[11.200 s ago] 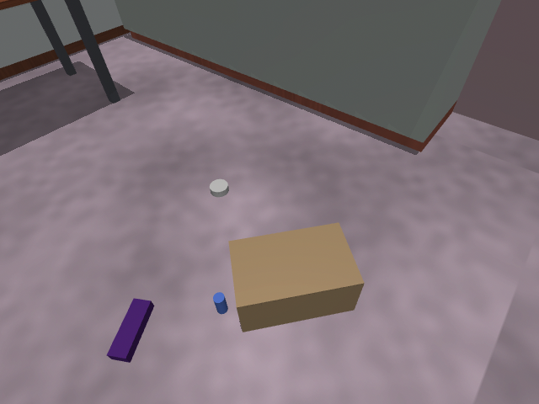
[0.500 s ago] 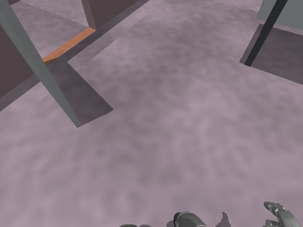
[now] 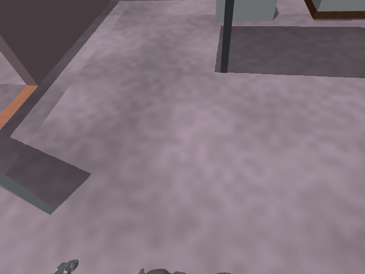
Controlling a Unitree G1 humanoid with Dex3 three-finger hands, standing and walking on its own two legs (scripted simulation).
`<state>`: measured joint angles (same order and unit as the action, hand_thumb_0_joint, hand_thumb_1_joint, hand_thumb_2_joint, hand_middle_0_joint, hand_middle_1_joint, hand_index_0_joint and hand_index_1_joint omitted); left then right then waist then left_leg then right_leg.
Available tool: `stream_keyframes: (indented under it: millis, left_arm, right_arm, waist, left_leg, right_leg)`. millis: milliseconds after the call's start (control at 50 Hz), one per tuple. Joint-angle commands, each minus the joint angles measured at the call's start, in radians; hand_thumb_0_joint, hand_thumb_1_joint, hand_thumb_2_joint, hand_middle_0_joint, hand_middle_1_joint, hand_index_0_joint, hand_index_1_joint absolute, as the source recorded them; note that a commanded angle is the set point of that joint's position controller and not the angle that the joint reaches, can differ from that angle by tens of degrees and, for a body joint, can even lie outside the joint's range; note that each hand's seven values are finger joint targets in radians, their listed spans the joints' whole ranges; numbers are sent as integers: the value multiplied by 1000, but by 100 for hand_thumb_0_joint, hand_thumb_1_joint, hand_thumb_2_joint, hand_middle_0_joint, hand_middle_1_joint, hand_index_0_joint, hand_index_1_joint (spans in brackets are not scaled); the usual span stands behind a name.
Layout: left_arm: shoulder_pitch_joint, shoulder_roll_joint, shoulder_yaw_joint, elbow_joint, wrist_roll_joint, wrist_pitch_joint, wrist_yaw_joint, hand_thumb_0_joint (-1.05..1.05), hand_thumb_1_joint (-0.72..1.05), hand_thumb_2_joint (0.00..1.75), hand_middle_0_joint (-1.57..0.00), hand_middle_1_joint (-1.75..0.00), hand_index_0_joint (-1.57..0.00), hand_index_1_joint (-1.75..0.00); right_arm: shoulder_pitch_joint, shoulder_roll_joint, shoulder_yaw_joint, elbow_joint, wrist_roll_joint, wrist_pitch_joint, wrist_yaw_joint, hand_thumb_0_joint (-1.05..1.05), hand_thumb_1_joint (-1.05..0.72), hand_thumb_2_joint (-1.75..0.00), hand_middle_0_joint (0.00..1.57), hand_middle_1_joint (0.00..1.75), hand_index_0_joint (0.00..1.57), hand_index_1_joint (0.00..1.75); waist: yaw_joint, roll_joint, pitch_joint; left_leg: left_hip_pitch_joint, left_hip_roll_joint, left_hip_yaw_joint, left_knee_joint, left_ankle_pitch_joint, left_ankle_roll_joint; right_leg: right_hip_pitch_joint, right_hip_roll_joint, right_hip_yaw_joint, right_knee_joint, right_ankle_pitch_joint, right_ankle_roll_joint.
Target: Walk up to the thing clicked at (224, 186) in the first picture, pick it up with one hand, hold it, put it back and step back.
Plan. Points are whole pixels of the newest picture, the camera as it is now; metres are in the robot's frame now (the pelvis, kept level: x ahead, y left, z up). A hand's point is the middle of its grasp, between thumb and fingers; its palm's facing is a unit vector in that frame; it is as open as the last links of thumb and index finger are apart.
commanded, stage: walk up
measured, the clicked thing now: out of the picture +0.25 -1.34 -0.74
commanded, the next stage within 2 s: stand in 1.12 s
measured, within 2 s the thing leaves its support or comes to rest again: neither
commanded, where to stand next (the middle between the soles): +0.05 +0.00 m, yaw -15 degrees
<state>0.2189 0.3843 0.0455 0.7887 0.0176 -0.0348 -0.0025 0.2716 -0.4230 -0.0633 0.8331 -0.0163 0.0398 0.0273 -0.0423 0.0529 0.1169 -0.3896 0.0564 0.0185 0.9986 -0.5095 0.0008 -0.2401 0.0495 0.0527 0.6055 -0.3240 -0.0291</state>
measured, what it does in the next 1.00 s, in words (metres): steps on the spot, turning right: left foot, then right foot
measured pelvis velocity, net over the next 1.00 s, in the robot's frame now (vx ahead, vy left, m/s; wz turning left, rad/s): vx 0.01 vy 0.01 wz -0.28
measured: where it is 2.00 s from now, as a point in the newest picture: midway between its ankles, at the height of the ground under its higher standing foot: outside the picture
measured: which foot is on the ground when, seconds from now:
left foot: up 0.00-0.16, down 0.18-1.00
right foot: down 0.00-0.18, up 0.20-0.48, down 0.50-1.00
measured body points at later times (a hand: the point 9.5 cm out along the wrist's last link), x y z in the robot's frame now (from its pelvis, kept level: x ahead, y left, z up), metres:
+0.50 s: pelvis +0.01 +0.01 -0.01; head +0.06 +0.01 +0.43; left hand +0.15 +0.32 -0.13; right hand +0.03 -0.33 -0.11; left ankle +0.06 +0.14 -0.73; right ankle +0.00 -0.12 -0.73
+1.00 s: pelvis +0.01 +0.01 +0.00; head +0.02 +0.00 +0.45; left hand +0.20 +0.27 -0.11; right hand +0.02 -0.31 -0.12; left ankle +0.06 +0.14 -0.73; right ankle +0.00 -0.12 -0.73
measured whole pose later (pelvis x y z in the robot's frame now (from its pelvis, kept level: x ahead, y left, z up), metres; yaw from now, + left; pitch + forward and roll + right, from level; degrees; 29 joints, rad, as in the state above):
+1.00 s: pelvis +0.01 +0.01 +0.00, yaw -16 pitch -3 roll +1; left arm 0.10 0.35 0.00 1.01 0.00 -0.02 -0.01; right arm 0.11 -0.37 0.00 1.02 0.00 -0.01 0.02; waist -0.02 0.00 0.07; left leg -0.22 0.06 0.05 0.56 -0.29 -0.03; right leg -0.26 0.02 0.10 0.58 -0.28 0.01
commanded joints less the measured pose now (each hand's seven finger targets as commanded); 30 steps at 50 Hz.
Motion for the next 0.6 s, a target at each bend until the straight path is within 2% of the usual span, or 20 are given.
stream_keyframes:
  millis: [0, 80, 120, 140, 160, 180, 200, 240, 260, 300, 320, 360, 400, 440, 460, 480, 500, 520, 560, 580]
  left_arm:
    - [37, 266, 74, -78, 1, -6, 26, 0, 90, 90, -20, -30, -20, -30]
    - [-9, 276, 72, -113, -2, 15, 19, 0, 90, 90, -20, -30, -20, -30]
    - [-59, 258, 66, -134, -10, 31, 16, 0, 90, 90, -20, -30, -20, -30]
    - [-50, 208, 53, -141, -17, 34, 18, 0, 90, 90, -20, -30, -20, -30]
    - [-8, 141, 36, -141, -25, 39, 20, 0, 90, 90, -20, -30, -20, -30]
    - [28, 232, 56, -110, -16, 46, 38, 0, 90, 90, -20, -30, -20, -30]
    - [36, 265, 61, -84, -9, 45, 40, 0, 90, 90, -20, -30, -20, -30]
    - [42, 257, 77, -54, -11, 44, 25, 0, 90, 90, -20, -30, -20, -30]
    - [56, 255, 78, -39, -14, 46, 15, 0, 90, 90, -20, -30, -20, -30]
    - [59, 230, 74, -32, -17, 43, -5, 0, 90, 90, -20, -30, -20, -30]
    - [49, 212, 70, -33, -16, 41, -11, 0, 90, 90, -20, -30, -20, -30]
    - [20, 208, 67, -39, -8, 32, -14, 0, 90, 90, -20, -30, -20, -30]
    - [41, 203, 67, -21, -5, 26, -9, 0, 90, 90, -20, -30, -20, -30]
    - [123, 185, 67, 24, -1, 17, 2, 0, 90, 90, -20, -30, -20, -30]
    - [123, 215, 77, 29, 5, 5, 10, 0, 90, 90, -20, -30, -20, -30]
    - [86, 283, 90, 8, 17, -7, 15, 0, 90, 90, -20, -30, -20, -30]
    - [39, 336, 88, -9, 11, -9, 17, 0, 90, 90, -20, -30, -20, -30]
    - [29, 339, 83, -11, 11, -11, 16, 0, 90, 90, -20, -30, -20, -30]
    - [0, 271, 59, 2, -2, -14, 25, 0, 90, 90, -20, -30, -20, -30]
    - [-12, 270, 57, 4, 2, -15, 28, 0, 90, 90, -20, -30, -20, -30]
  right_arm:
    - [8, -175, -48, -75, -5, -47, -18, 0, -90, -90, 20, 30, 20, 30]
    - [-5, -167, -56, -78, 0, -59, -28, 0, -90, -90, 20, 30, 20, 30]
    - [76, -168, -67, -53, -2, -71, -35, 0, -90, -90, 20, 30, 20, 30]
    - [99, -202, -77, -53, -17, -80, -40, 0, -90, -90, 20, 30, 20, 30]
    - [75, -283, -93, -70, -28, -89, -43, 0, -90, -90, 20, 30, 20, 30]
    - [26, -330, -100, -89, 0, -89, -37, 0, -90, -90, 20, 30, 20, 30]
    - [-12, -313, -100, -93, 0, -90, -36, 0, -90, -90, 20, 30, 20, 30]
    - [-41, -262, -82, -96, -5, -93, -47, 0, -90, -90, 20, 30, 20, 30]
    - [-52, -268, -82, -99, -6, -94, -48, 0, -90, -90, 20, 30, 20, 30]
    - [-50, -260, -77, -99, -12, -91, -43, 0, -90, -90, 20, 30, 20, 30]
    - [-42, -252, -74, -102, -18, -89, -41, 0, -90, -90, 20, 30, 20, 30]
    - [-12, -269, -78, -106, -21, -83, -36, 0, -90, -90, 20, 30, 20, 30]
    - [-36, -258, -68, -115, -17, -72, -31, 0, -90, -90, 20, 30, 20, 30]
    - [-82, -242, -58, -122, -3, -55, -28, 0, -90, -90, 20, 30, 20, 30]
    - [-65, -191, -41, -120, 3, -49, -26, 0, -90, -90, 20, 30, 20, 30]
    - [-50, -133, -18, -133, 11, -48, -26, 0, -90, -90, 20, 30, 20, 30]
    - [-102, -131, -18, -141, 20, -40, -37, 0, -90, -90, 20, 30, 20, 30]
    - [-115, -180, -36, -114, 16, -38, -45, 0, -90, -90, 20, 30, 20, 30]
    - [-98, -170, -28, -73, 29, -45, -41, 0, -90, -90, 20, 30, 20, 30]
    - [-71, -163, -22, -55, 33, -52, -43, 0, -90, -90, 20, 30, 20, 30]
  waist:
    - [42, -218, -75]
    - [34, -233, -86]
    - [-22, -178, -113]
    - [-33, -70, -134]
    - [-9, 160, -125]
    - [2, 160, -149]
    - [22, 97, -103]
    - [40, 64, -57]
    - [44, 113, -47]
    - [31, 144, -65]
    - [21, 143, -78]
    - [1, 162, -121]
    - [13, 146, -136]
    - [68, 127, -163]
    - [74, 42, -166]
    - [53, -151, -150]
    - [55, -238, -111]
    - [57, -200, -98]
    - [37, -152, -102]
    - [27, -223, -121]
  left_leg:
    - [-68, 0, -3, -70, 69, -12]
    - [83, -41, 28, -200, 134, 8]
    - [243, -63, 33, -376, 260, 25]
    - [272, 19, -99, -509, 269, 49]
    - [308, 260, -441, -643, 293, 120]
    - [214, 415, -572, -679, 296, 237]
    - [149, 415, -580, -685, 252, 272]
    - [159, 294, -358, -628, 304, 213]
    - [129, 264, -276, -618, 313, 198]
    - [148, 222, -184, -593, 327, 188]
    - [176, 204, -149, -581, 324, 184]
    - [199, 248, -156, -542, 387, 205]
    - [153, 230, -118, -484, 443, 188]
    - [92, 218, -77, -356, 483, 160]
    - [43, 177, -39, -257, 437, 108]
    - [-85, 84, 22, -106, 311, 40]
    - [-125, 0, 9, -56, -81, 11]
    - [-46, 27, -59, 3, -140, 8]
    - [-62, 30, -68, -60, -78, 14]
    - [-43, 24, -39, -130, -10, 15]
  right_leg:
    - [32, -207, 219, -140, 463, -189]
    - [-104, -189, 225, -71, 467, -166]
    - [-201, -159, 207, 44, 366, -122]
    - [-224, -93, 170, 158, 258, -65]
    - [-354, 68, 98, 371, -46, 0]
    - [-288, 47, 101, 518, -296, 14]
    - [-286, 19, 122, 587, -286, 14]
    - [-328, -14, 122, 605, -202, 13]
    - [-301, -25, 96, 580, -168, 13]
    - [-258, -39, 47, 434, -154, 23]
    - [-256, -35, 26, 373, -149, 27]
    - [-191, -50, -31, 254, -183, 33]
    - [-105, -19, -81, 170, -152, 26]
    - [36, -4, -111, -46, 24, 7]
    - [98, -22, -44, -127, 57, -10]
    - [125, -189, 266, -182, 139, -67]
    - [5, -371, 497, -215, 202, -212]
    - [-76, -395, 509, -174, 292, -276]
    - [-1, -289, 329, -97, 444, -206]
    - [25, -269, 295, -80, 499, -178]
